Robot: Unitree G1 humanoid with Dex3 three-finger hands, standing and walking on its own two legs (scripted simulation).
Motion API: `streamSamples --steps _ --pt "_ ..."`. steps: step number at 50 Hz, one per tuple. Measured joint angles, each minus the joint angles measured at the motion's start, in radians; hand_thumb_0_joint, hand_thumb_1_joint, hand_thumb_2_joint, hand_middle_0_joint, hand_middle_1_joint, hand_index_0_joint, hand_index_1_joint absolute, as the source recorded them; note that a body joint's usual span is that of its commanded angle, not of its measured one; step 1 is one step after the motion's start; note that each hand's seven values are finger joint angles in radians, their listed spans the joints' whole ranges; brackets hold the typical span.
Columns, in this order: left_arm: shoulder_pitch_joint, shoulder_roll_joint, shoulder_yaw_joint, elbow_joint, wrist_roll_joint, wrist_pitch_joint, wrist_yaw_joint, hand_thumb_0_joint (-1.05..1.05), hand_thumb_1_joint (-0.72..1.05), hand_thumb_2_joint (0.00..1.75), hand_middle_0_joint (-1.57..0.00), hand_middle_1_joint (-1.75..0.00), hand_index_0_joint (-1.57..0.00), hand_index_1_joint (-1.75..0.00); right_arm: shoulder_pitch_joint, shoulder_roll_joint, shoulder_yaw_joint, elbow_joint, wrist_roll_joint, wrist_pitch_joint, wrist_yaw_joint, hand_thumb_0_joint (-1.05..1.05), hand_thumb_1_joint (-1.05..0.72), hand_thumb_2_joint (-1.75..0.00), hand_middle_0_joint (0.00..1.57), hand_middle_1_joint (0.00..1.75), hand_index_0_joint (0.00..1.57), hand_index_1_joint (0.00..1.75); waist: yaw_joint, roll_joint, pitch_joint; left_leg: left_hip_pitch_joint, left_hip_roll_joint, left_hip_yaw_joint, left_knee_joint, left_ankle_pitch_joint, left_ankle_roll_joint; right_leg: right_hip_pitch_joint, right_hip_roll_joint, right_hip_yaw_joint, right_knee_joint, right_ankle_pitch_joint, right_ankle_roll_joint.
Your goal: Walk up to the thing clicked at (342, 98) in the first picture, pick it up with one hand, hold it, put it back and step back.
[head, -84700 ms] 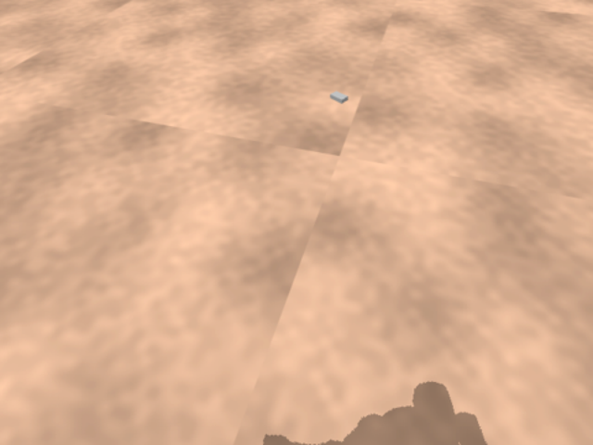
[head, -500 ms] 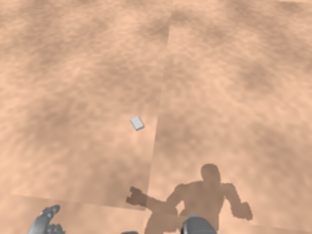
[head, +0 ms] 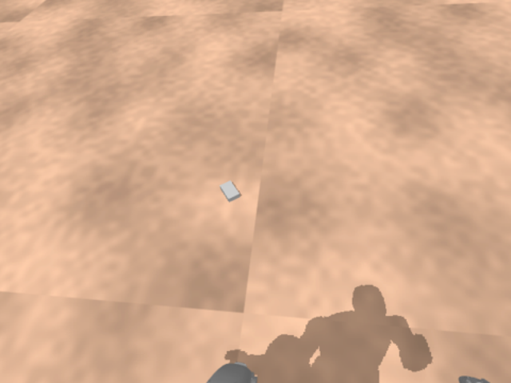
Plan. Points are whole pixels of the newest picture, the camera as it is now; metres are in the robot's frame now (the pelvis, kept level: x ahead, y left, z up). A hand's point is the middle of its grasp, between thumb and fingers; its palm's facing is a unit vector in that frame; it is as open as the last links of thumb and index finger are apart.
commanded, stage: step back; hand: left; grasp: from above
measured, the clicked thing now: (229, 191) +1.05 +0.24 -0.75
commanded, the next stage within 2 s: stand in 1.02 s
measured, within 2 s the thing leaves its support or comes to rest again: neither
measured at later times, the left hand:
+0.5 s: hand out of the picture +0.02 +0.27 -0.14, palm faces +0.08 -0.92 -0.39, open 7.4 cm
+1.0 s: hand out of the picture +0.09 +0.30 -0.14, palm faces +0.06 -0.93 -0.35, open 7.4 cm
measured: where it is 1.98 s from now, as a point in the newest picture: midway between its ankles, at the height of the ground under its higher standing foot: outside the picture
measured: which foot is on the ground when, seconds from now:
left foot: up 0.00-0.10, down 0.12-0.40, up 0.42-0.64, down 0.66-1.00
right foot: down 0.00-1.00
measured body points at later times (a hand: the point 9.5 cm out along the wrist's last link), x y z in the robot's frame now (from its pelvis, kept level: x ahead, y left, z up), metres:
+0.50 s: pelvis -0.02 +0.00 +0.00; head -0.02 -0.01 +0.45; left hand +0.01 +0.32 -0.11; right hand +0.07 -0.31 -0.12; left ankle -0.03 +0.13 -0.70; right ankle +0.00 -0.11 -0.73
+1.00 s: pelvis +0.02 +0.03 +0.01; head +0.04 +0.04 +0.46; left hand +0.09 +0.35 -0.12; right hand +0.15 -0.25 -0.11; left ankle +0.03 +0.16 -0.72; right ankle +0.00 -0.11 -0.72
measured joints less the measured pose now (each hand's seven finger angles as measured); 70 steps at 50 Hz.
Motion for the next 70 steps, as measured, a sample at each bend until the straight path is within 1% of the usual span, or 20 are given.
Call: streamSamples --steps 5,6,7,8,10,13,16,18,20,21,23,26,31,34,37,39,42,46,55,70 --pt "-0.01 0.026 0.007 -0.012 0.0 -0.017 -0.005 0.0 0.9 0.9 -0.21 -0.3 -0.21 -0.3 0.055 0.01 -0.005 0.065 -0.017 -0.002 0.022 0.01 -0.9 -0.9 0.2 0.3 0.2 0.3 -0.004 0.001 -0.028 0.193 0.066 0.074 -0.333 -0.07 0.004 -0.031 -0.022 -0.048 0.016 0.01 0.0" --pt "-0.012 0.034 0.007 -0.01 -0.003 -0.016 -0.007 0.0 0.9 0.9 -0.21 -0.3 -0.21 -0.3 0.061 0.015 -0.007 0.078 -0.018 -0.008 0.025 0.01 -0.9 -0.9 0.2 0.3 0.2 0.3 -0.007 -0.006 -0.033 0.237 0.07 0.087 -0.429 -0.027 0.012 -0.039 -0.032 -0.055 0.026 0.009 0.006" --pt "-0.017 0.045 0.008 -0.005 -0.005 -0.012 -0.007 0.0 0.9 0.9 -0.21 -0.3 -0.21 -0.3 0.059 0.029 -0.009 0.092 -0.02 -0.015 0.027 0.01 -0.9 -0.9 0.2 0.3 0.2 0.3 -0.004 -0.032 -0.026 0.26 0.054 0.1 -0.48 0.068 0.016 -0.042 -0.051 -0.044 0.041 0.006 0.009" --pt "-0.016 0.051 0.009 0.004 -0.009 -0.008 -0.006 0.0 0.9 0.9 -0.21 -0.3 -0.2 -0.3 0.06 0.04 -0.009 0.1 -0.025 -0.022 0.03 0.01 -0.9 -0.9 0.2 0.3 0.2 0.3 -0.001 -0.05 -0.025 0.27 0.043 0.111 -0.497 0.108 0.02 -0.044 -0.054 -0.025 0.053 -0.02 0.01" --pt "-0.006 0.051 0.008 0.036 -0.018 0.0 -0.009 0.0 0.9 0.9 -0.21 -0.3 -0.2 -0.3 0.072 0.051 -0.003 0.105 -0.027 -0.035 0.037 0.01 -0.9 -0.9 0.2 0.3 0.2 0.3 -0.016 -0.047 -0.055 0.262 0.051 0.108 -0.501 0.112 0.042 -0.062 -0.026 -0.005 0.102 -0.123 0.008" --pt "0.002 0.063 0.012 0.066 -0.028 -0.004 -0.019 0.0 0.9 0.9 -0.2 -0.3 -0.2 -0.3 0.075 0.072 0.01 0.107 -0.028 -0.056 0.038 0.01 -0.9 -0.9 0.21 0.3 0.21 0.3 -0.028 -0.058 -0.07 0.278 0.063 0.109 -0.542 0.139 0.044 -0.071 -0.006 0.012 0.146 -0.118 0.003" --pt "0.009 0.063 0.017 0.09 -0.029 -0.017 -0.028 0.0 0.9 0.9 -0.2 -0.3 -0.2 -0.3 0.068 0.078 0.012 0.103 -0.029 -0.063 0.044 0.01 -0.9 -0.9 0.21 0.3 0.21 0.3 -0.034 -0.06 -0.079 0.284 0.078 0.116 -0.553 0.144 0.033 -0.037 -0.006 -0.004 0.077 -0.122 0.007" --pt "0.009 0.057 0.019 0.105 -0.026 -0.025 -0.029 0.0 0.9 0.9 -0.2 -0.3 -0.2 -0.3 0.062 0.074 0.011 0.097 -0.028 -0.059 0.046 0.01 -0.9 -0.9 0.21 0.31 0.21 0.3 -0.036 -0.051 -0.082 0.279 0.091 0.118 -0.533 0.131 0.024 0.01 0.004 -0.019 -0.023 -0.077 0.005" --pt "-0.001 0.037 0.016 0.116 -0.019 -0.037 -0.023 0.0 0.9 0.9 -0.2 -0.3 -0.2 -0.3 0.055 0.06 0.008 0.096 -0.019 -0.049 0.043 0.01 -0.9 -0.9 0.21 0.31 0.21 0.3 -0.038 -0.01 -0.072 0.27 0.124 0.1 -0.485 0.103 0.015 0.045 0.034 -0.042 -0.085 0.056 -0.001" --pt "-0.002 0.028 0.013 0.115 -0.014 -0.045 -0.021 0.0 0.9 0.9 -0.2 -0.3 -0.2 -0.3 0.055 0.055 0.007 0.097 -0.015 -0.043 0.039 0.01 -0.9 -0.9 0.21 0.3 0.21 0.3 -0.037 0.003 -0.076 0.253 0.124 0.08 -0.447 0.059 0.023 0.047 0.043 -0.051 -0.087 0.062 -0.003" --pt "-0.005 0.018 0.008 0.106 -0.01 -0.058 -0.021 0.0 0.9 0.9 -0.2 -0.3 -0.2 -0.3 0.052 0.052 0.005 0.104 -0.013 -0.037 0.031 0.01 -0.9 -0.9 0.21 0.3 0.21 0.3 -0.023 -0.002 -0.08 0.201 0.091 0.056 -0.331 -0.029 0.03 0.043 0.035 -0.052 -0.076 0.045 -0.013" --pt "-0.007 -0.002 -0.002 0.093 -0.013 -0.072 -0.017 0.0 0.9 0.9 -0.21 -0.3 -0.2 -0.3 0.045 0.036 -0.001 0.105 -0.011 -0.044 0.029 0.01 -0.9 -0.9 0.2 0.3 0.2 0.3 -0.01 0.003 -0.068 0.14 0.075 0.046 -0.246 -0.029 0.032 0.062 0.02 -0.054 -0.102 0.049 -0.01" --pt "-0.017 0.001 -0.014 0.094 -0.014 -0.066 -0.018 0.0 0.9 0.9 -0.21 -0.3 -0.2 -0.3 0.031 0.025 -0.008 0.111 -0.014 -0.057 0.034 0.01 -0.9 -0.9 0.2 0.3 0.2 0.3 -0.006 -0.009 -0.056 0.142 0.113 0.098 -0.393 0.037 0.019 0.067 -0.008 -0.053 -0.101 0.037 0.012" --pt "-0.036 0.014 -0.017 0.098 -0.027 -0.047 -0.015 0.0 0.9 0.9 -0.21 -0.3 -0.21 -0.3 0.019 0.028 -0.012 0.123 -0.017 -0.068 0.028 0.0 -0.9 -0.9 0.2 0.3 0.2 0.3 -0.01 -0.027 -0.046 0.195 0.108 0.126 -0.538 0.227 0.01 0.045 -0.031 -0.045 -0.033 -0.008 0.033" --pt "-0.059 0.022 -0.018 0.116 -0.042 -0.029 -0.012 0.0 0.9 0.9 -0.21 -0.3 -0.2 -0.3 -0.003 0.05 -0.001 0.139 -0.015 -0.067 0.025 0.0 -0.9 -0.9 0.2 0.3 0.2 0.3 -0.008 -0.045 -0.044 0.192 0.107 0.144 -0.511 0.198 0.008 0.043 -0.028 -0.018 -0.017 -0.043 0.026" --pt "-0.073 0.03 -0.019 0.132 -0.041 -0.027 -0.011 0.0 0.9 0.9 -0.2 -0.3 -0.2 -0.3 -0.017 0.066 0.01 0.148 -0.011 -0.063 0.027 0.0 -0.9 -0.9 0.2 0.3 0.2 0.3 -0.011 -0.046 -0.047 0.196 0.117 0.143 -0.504 0.181 0.006 0.061 -0.015 -0.016 -0.05 -0.008 0.023" --pt "-0.089 0.034 -0.02 0.154 -0.042 -0.034 -0.012 0.0 0.9 0.9 -0.2 -0.3 -0.2 -0.3 -0.042 0.087 0.025 0.162 -0.004 -0.06 0.027 0.01 -0.9 -0.9 0.2 0.3 0.2 0.3 -0.016 -0.043 -0.051 0.207 0.131 0.14 -0.512 0.174 0.001 0.088 -0.002 -0.02 -0.095 0.004 0.042" --pt "-0.116 0.031 -0.026 0.175 -0.046 -0.038 -0.01 0.0 0.9 0.9 -0.2 -0.3 -0.2 -0.3 -0.079 0.102 0.034 0.177 0.003 -0.066 0.026 0.01 -0.9 -0.9 0.21 0.3 0.2 0.3 -0.017 -0.045 -0.052 0.234 0.131 0.146 -0.549 0.183 0.002 0.115 -0.001 -0.015 -0.138 0.016 0.045" --pt "-0.178 0.011 -0.044 0.206 -0.047 -0.036 -0.008 0.0 0.9 0.9 -0.2 -0.3 -0.2 -0.3 -0.138 0.093 0.039 0.206 0.009 -0.073 0.021 0.0 -0.9 -0.9 0.21 0.3 0.2 0.3 -0.023 -0.038 -0.051 0.294 0.124 0.157 -0.637 0.219 0.004 0.169 -0.008 -0.009 -0.219 0.051 0.052" --pt "-0.181 -0.002 -0.058 0.251 -0.04 -0.036 -0.018 0.0 0.9 0.9 -0.2 -0.3 -0.2 -0.3 -0.112 0.073 0.047 0.268 0.009 -0.069 0.026 0.0 -0.9 -0.9 0.2 0.3 0.2 0.3 -0.038 -0.035 -0.059 0.355 0.127 0.155 -0.77 0.298 -0.006 0.223 -0.002 -0.014 -0.337 0.122 0.046"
